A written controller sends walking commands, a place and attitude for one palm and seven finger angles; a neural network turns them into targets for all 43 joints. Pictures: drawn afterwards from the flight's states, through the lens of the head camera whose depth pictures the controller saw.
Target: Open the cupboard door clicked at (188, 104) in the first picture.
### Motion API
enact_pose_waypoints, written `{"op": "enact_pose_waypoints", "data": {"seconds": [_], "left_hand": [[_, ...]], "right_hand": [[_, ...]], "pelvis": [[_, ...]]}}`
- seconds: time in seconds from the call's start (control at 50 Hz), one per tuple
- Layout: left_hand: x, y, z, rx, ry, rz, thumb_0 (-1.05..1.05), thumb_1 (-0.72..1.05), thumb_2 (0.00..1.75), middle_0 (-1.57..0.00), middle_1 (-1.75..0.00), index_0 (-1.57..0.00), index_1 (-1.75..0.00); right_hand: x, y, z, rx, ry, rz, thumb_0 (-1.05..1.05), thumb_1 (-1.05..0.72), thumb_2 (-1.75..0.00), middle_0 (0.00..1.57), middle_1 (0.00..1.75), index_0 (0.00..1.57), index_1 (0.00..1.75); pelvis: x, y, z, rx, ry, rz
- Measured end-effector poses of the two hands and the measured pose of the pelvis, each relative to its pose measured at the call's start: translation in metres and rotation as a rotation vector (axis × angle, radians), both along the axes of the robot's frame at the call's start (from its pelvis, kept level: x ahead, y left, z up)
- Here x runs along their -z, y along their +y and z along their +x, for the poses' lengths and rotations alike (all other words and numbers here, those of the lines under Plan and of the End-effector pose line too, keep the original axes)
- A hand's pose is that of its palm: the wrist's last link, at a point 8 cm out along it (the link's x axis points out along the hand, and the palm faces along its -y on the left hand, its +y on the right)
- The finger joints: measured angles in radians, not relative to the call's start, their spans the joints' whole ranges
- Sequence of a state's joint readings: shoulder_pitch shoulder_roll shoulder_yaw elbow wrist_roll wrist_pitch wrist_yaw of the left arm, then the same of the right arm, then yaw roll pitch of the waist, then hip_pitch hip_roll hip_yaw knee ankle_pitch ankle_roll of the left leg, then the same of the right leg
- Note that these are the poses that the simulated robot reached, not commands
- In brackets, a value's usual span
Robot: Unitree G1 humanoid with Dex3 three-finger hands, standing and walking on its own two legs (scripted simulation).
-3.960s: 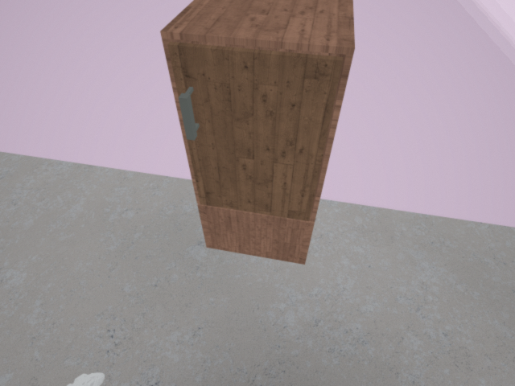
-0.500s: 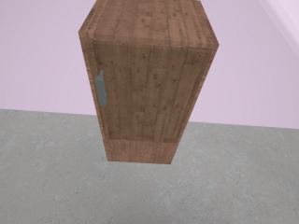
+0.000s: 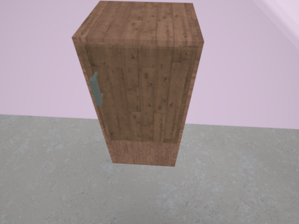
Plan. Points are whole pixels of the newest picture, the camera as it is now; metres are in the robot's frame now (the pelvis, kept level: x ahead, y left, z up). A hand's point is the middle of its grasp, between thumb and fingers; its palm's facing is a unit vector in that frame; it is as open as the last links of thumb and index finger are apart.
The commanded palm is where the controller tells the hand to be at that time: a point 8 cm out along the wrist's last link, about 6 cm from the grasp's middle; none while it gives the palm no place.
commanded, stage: come to a stop and stand still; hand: left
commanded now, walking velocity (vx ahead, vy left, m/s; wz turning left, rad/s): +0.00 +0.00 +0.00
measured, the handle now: (97, 88) +0.61 +0.24 -0.01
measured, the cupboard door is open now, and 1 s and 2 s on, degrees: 0 0 0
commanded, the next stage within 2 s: look again from close up in 0.04 s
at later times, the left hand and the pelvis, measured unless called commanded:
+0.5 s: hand out of the picture +0.06 +0.25 -0.18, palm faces +0.04 -0.97 -0.25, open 7.4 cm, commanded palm none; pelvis +0.01 +0.06 -0.01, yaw +0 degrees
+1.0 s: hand out of the picture -0.03 +0.26 -0.17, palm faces +0.01 -0.97 -0.24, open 7.4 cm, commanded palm none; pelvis -0.01 +0.06 +0.00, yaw +0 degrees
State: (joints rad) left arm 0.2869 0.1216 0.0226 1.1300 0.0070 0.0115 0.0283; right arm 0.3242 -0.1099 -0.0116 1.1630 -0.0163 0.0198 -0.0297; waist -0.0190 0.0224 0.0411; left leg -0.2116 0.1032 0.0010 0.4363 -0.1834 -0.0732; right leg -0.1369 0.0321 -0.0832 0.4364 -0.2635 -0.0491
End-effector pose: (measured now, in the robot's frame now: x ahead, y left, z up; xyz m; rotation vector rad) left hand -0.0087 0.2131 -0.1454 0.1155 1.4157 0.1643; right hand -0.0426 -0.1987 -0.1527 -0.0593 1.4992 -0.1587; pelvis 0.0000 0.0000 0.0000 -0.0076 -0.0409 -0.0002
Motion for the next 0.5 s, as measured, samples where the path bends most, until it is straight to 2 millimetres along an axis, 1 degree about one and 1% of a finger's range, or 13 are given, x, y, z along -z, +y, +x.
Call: {"op": "enact_pose_waypoints", "data": {"seconds": [0.08,0.14,0.18,0.22,0.3,0.38,0.44,0.5], "left_hand": [[0.002,-0.007,-0.014,-0.018,0.043,-0.026,0.01,0.92,0.89,-0.2,-0.3,-0.2,-0.3],[0.002,-0.009,-0.02,-0.026,0.065,-0.04,0.01,0.91,0.89,-0.2,-0.3,-0.2,-0.3],[0.003,-0.006,-0.019,-0.002,0.061,-0.042,0.01,0.91,0.89,-0.21,-0.3,-0.2,-0.3],[0.004,0.002,-0.016,0.003,0.043,-0.031,0.01,0.91,0.89,-0.21,-0.3,-0.2,-0.3],[0.006,0.027,0.001,-0.002,-0.009,0.002,0.01,0.91,0.89,-0.21,-0.3,-0.21,-0.3],[0.007,0.054,0.026,0.01,-0.078,0.032,0.01,0.91,0.89,-0.21,-0.3,-0.2,-0.3],[0.005,0.073,0.044,0.029,-0.134,0.056,0.01,0.91,0.89,-0.21,-0.3,-0.2,-0.3],[0.0,0.089,0.058,0.049,-0.182,0.077,0.01,0.91,0.89,-0.2,-0.3,-0.2,-0.3]], "right_hand": [[-0.002,-0.001,0.005,-0.007,0.002,-0.014,0.0,-0.91,-0.9,0.2,0.3,0.2,0.3],[-0.004,-0.001,0.012,-0.012,-0.003,-0.026,0.0,-0.91,-0.9,0.2,0.3,0.2,0.3],[-0.005,-0.002,0.019,-0.025,-0.022,-0.03,0.0,-0.91,-0.9,0.2,0.3,0.2,0.3],[-0.004,-0.005,0.03,-0.036,-0.058,-0.05,0.0,-0.91,-0.9,0.2,0.3,0.2,0.3],[-0.005,-0.006,0.057,-0.055,-0.13,-0.091,0.0,-0.91,-0.9,0.2,0.3,0.2,0.3],[-0.011,0.0,0.085,-0.066,-0.219,-0.119,0.0,-0.91,-0.9,0.2,0.3,0.2,0.3],[-0.015,0.007,0.103,-0.072,-0.282,-0.129,0.0,-0.91,-0.9,0.2,0.3,0.2,0.3],[-0.018,0.014,0.115,-0.08,-0.33,-0.129,0.0,-0.91,-0.9,0.2,0.3,0.2,0.3]], "pelvis": [[-0.001,0.003,0.003,0.0,0.006,-0.001],[-0.001,0.006,0.006,0.001,0.01,0.0],[0.0,0.009,0.006,-0.006,0.018,-0.004],[0.003,0.013,0.007,-0.012,0.028,-0.01],[0.007,0.026,0.014,-0.02,0.034,-0.013],[0.008,0.039,0.019,-0.01,0.023,-0.007],[0.009,0.047,0.019,0.0,0.014,-0.007],[0.009,0.055,0.015,0.006,0.005,-0.008]]}}
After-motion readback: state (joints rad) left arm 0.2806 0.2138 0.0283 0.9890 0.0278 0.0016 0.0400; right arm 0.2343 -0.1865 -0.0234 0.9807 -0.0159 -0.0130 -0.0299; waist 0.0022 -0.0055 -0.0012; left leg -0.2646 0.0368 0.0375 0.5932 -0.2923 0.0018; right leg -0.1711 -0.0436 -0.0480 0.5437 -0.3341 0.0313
